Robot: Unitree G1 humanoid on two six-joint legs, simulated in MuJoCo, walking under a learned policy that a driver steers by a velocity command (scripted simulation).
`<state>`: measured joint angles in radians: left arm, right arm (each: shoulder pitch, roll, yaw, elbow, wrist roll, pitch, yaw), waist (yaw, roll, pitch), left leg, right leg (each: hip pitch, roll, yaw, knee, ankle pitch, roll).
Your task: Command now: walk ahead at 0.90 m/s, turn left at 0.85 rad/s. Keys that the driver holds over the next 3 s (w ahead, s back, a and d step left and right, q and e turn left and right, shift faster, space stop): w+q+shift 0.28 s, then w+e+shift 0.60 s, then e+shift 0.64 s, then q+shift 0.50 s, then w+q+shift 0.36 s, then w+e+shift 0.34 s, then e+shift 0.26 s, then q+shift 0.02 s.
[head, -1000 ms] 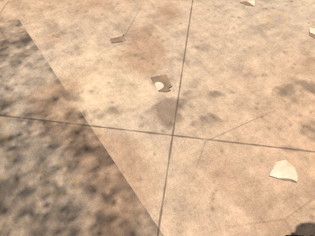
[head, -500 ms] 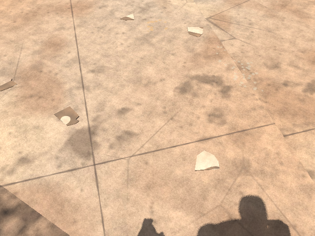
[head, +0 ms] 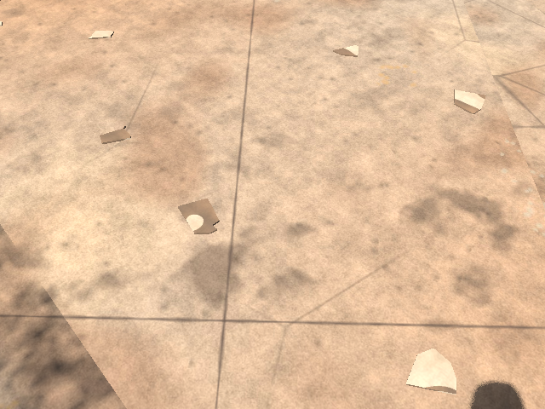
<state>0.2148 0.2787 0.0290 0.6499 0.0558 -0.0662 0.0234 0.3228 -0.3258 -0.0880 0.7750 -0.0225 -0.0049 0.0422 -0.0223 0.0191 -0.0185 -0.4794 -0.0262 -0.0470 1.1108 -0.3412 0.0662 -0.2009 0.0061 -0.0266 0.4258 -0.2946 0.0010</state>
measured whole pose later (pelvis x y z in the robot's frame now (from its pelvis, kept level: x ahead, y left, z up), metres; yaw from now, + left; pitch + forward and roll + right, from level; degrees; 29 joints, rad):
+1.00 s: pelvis +0.85 +0.23 +0.00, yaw -3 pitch +1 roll +0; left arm 0.50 0.29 0.06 0.92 0.00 -0.05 -0.01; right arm -0.03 -0.22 0.07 0.57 -0.05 -0.08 0.01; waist 0.08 0.00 0.04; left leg -0.69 0.11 -0.13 0.89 -0.15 -0.05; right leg -0.09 0.21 0.13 0.40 -0.29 -0.17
